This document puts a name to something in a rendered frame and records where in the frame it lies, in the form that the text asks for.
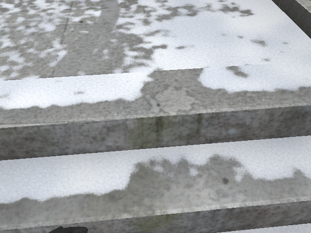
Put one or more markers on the stairs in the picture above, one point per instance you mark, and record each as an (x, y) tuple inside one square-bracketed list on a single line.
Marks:
[(245, 171)]

